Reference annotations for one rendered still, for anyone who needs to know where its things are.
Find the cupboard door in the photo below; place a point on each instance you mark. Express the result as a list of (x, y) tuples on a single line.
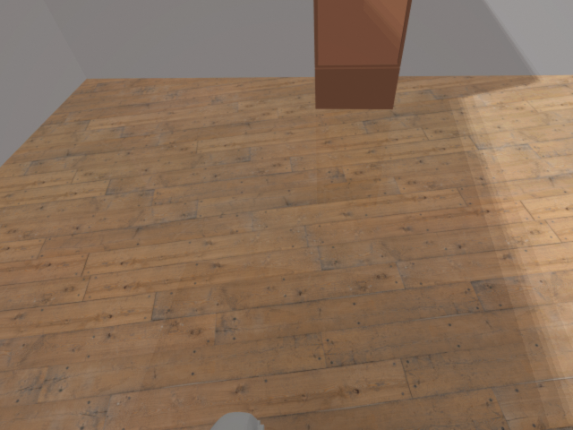
[(360, 32)]

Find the robot left thigh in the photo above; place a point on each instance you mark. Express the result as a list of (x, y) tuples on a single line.
[(238, 421)]

